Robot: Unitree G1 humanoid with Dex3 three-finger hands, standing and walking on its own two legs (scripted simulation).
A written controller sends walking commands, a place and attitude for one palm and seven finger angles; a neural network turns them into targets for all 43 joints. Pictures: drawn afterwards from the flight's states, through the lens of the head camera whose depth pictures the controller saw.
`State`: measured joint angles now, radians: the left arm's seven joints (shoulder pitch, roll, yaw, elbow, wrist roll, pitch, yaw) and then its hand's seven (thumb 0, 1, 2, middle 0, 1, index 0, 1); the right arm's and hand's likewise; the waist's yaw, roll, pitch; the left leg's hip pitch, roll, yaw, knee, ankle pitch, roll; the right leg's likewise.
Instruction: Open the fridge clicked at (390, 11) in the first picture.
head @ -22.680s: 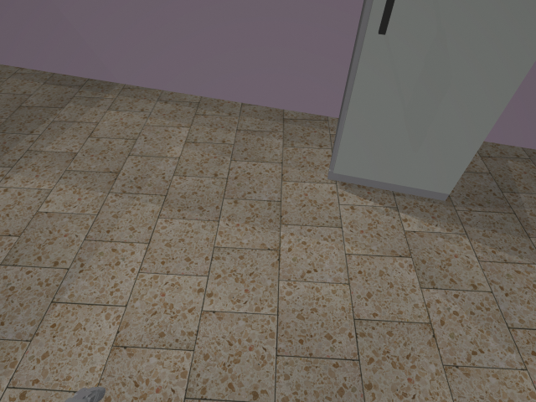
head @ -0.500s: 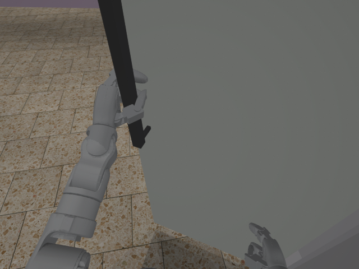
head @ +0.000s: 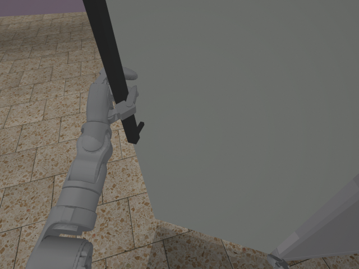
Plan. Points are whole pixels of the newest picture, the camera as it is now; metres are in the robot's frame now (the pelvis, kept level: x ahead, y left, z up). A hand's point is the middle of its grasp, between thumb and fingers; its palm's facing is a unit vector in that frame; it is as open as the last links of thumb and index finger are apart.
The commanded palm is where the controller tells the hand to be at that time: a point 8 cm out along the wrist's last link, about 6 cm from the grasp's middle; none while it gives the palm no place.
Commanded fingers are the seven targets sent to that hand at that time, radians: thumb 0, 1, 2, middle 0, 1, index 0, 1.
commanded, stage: stop walking and hold the door back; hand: left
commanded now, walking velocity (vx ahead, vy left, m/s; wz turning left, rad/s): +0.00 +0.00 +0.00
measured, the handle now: (122, 75) +0.43 +0.14 +0.23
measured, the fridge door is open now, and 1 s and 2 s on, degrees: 68 66 66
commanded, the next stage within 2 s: loosen the grip on the handle in 0.26 s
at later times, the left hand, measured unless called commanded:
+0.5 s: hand (127, 99) +0.41 +0.13 +0.19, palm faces +0.03 -1.00 -0.07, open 6.6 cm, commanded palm +0.37 +0.18 +0.18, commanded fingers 0.00 -0.07 0.43 -0.45 -1.40 -0.45 -1.40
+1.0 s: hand (119, 102) +0.41 +0.15 +0.18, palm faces +0.08 -0.99 -0.12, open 14.4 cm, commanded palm +0.38 +0.19 +0.18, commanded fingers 0.00 -0.55 0.20 -0.25 -1.15 -0.25 -1.15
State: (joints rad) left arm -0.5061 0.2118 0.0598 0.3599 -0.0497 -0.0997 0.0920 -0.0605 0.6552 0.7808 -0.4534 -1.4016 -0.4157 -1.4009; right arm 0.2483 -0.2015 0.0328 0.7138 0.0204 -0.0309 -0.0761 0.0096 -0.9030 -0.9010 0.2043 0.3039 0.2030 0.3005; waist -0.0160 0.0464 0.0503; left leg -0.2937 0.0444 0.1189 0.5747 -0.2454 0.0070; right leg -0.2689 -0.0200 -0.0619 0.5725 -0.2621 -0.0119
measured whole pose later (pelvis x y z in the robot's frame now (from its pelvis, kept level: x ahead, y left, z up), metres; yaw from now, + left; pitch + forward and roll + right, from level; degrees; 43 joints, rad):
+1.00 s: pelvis +0.04 -0.02 +0.01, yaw +0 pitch +2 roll +0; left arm -0.40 0.27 0.15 0.37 -0.13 -0.24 -0.05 -0.01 -0.53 0.21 -0.29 -1.20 -0.28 -1.19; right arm 0.27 -0.26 0.00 0.71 0.05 -0.15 -0.04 0.01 -0.90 -0.90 0.20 0.30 0.20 0.30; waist 0.00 0.02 -0.02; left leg -0.28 0.05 0.11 0.49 -0.23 0.00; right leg -0.27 -0.01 -0.06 0.51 -0.27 -0.03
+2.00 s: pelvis +0.04 +0.02 +0.00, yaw +1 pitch +1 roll -1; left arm -0.15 0.33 0.26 0.14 -0.20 -0.18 -0.19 -0.02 -0.55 0.20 -0.25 -1.15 -0.26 -1.15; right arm 0.24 -0.23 0.04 0.65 0.05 -0.15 -0.07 0.01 -0.90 -0.90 0.20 0.30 0.20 0.30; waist 0.03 0.02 -0.04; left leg -0.30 0.02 0.11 0.58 -0.29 0.04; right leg -0.26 -0.03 -0.06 0.55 -0.29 0.01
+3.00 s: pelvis +0.04 +0.00 +0.00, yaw +3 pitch -4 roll -1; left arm 0.19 0.40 0.34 -0.25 -0.27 0.15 -0.26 -0.02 -0.48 0.23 -0.25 -1.11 -0.25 -1.11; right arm 0.20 -0.25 0.07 0.63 0.06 -0.27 -0.09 0.01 -0.90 -0.90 0.20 0.30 0.20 0.30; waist 0.07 0.05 -0.05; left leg -0.22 0.04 0.06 0.56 -0.28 0.02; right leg -0.14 -0.02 -0.11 0.49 -0.29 0.00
